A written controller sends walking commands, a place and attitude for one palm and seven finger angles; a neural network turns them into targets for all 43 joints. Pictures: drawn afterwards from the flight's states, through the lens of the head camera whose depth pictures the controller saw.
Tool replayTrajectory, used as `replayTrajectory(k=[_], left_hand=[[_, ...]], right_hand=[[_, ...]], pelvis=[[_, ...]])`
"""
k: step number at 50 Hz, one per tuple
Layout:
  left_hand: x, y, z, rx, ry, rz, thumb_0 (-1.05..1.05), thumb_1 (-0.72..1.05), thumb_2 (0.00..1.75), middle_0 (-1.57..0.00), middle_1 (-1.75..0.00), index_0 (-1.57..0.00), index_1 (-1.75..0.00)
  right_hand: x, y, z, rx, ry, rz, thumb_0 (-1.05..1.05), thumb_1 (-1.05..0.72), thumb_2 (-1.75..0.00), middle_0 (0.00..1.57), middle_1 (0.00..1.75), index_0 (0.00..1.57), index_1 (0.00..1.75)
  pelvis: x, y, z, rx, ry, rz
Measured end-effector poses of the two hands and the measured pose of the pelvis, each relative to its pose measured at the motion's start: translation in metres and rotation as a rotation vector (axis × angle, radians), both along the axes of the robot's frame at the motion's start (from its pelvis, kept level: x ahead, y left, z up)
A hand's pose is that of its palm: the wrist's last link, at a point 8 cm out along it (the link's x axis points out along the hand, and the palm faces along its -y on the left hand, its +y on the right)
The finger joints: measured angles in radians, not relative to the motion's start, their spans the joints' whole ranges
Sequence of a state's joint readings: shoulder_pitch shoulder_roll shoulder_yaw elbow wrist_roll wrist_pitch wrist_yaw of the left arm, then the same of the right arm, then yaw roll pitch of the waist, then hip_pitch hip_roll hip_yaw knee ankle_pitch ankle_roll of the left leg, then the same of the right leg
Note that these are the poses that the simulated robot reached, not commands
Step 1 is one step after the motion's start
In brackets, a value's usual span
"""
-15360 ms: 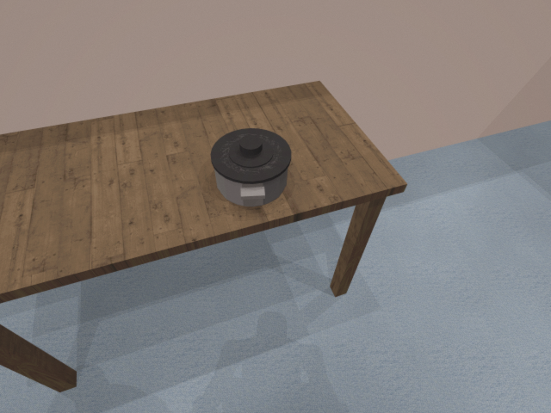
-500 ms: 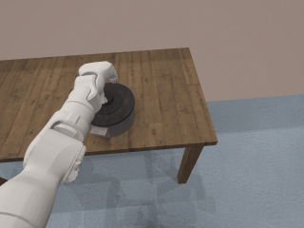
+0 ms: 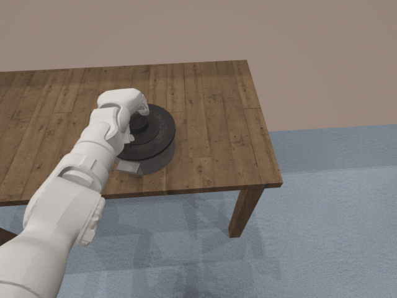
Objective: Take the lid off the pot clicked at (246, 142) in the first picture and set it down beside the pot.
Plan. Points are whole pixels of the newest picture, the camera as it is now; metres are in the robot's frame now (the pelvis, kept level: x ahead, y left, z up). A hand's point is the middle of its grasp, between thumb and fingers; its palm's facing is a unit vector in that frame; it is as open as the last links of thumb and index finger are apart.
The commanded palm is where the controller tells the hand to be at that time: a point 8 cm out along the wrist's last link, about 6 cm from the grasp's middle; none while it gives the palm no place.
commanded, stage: lower the open fingers around the knob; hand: left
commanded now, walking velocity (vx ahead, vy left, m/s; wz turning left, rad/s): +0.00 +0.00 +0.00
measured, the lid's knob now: (137, 123) +0.53 +0.12 +0.00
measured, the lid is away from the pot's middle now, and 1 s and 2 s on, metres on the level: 0.00 0.00 0.01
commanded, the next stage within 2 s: close the fingers and squeeze the knob in 0.96 s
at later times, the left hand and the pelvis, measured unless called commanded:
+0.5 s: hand (130, 126) +0.50 +0.13 +0.03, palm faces -0.42 -0.04 -0.91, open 10.1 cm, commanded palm +0.51 +0.12 +0.08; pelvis -0.01 +0.00 -0.01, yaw -1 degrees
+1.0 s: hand (129, 125) +0.50 +0.13 +0.03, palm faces -0.41 -0.06 -0.91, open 10.1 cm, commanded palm +0.51 +0.13 +0.07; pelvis +0.00 +0.01 -0.01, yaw -1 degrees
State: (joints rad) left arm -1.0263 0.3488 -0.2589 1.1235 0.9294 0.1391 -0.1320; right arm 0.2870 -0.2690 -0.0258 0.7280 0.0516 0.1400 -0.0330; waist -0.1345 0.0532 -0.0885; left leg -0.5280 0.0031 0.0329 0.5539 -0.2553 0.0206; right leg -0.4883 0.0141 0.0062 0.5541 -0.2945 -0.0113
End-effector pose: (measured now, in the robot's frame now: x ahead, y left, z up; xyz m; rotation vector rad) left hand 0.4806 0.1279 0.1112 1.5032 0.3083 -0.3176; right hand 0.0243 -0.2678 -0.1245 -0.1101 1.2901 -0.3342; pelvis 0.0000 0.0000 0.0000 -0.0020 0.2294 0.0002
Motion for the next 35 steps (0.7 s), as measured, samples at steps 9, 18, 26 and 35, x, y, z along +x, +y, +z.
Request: replayTrajectory(k=[9, 18, 26, 35], left_hand=[[0.005, -0.007, -0.007, 0.013, 0.005, 0.019, 0.00, -0.22, 1.27, -0.82, -0.08, -0.80, -0.08], [0.012, -0.008, -0.022, -0.004, 0.021, 0.004, 0.00, -0.22, 1.27, -0.82, -0.08, -0.81, -0.08], [0.021, 0.000, -0.025, 0.015, 0.034, 0.031, 0.00, -0.22, 1.27, -0.82, -0.08, -0.82, -0.08], [0.024, 0.001, -0.025, -0.008, 0.037, 0.018, 0.00, -0.22, 1.27, -0.82, -0.08, -0.83, -0.09]], right_hand=[[-0.018, 0.005, -0.004, 0.007, 0.028, -0.018, 0.00, -0.91, -0.90, 0.20, 0.30, 0.20, 0.30], [-0.047, 0.007, -0.004, -0.015, 0.071, -0.065, 0.00, -0.90, -0.90, 0.20, 0.30, 0.20, 0.30], [-0.069, 0.009, -0.001, -0.013, 0.138, -0.087, 0.00, -0.90, -0.90, 0.20, 0.30, 0.20, 0.30], [-0.067, 0.009, 0.000, -0.017, 0.153, -0.087, 0.00, -0.90, -0.90, 0.20, 0.30, 0.20, 0.30]], pelvis=[[-0.007, 0.002, -0.004, -0.001, 0.023, -0.003], [-0.009, 0.004, -0.007, -0.004, 0.050, -0.019], [-0.006, 0.004, -0.008, -0.009, 0.067, -0.017], [-0.002, 0.006, -0.008, -0.013, 0.074, -0.016]])
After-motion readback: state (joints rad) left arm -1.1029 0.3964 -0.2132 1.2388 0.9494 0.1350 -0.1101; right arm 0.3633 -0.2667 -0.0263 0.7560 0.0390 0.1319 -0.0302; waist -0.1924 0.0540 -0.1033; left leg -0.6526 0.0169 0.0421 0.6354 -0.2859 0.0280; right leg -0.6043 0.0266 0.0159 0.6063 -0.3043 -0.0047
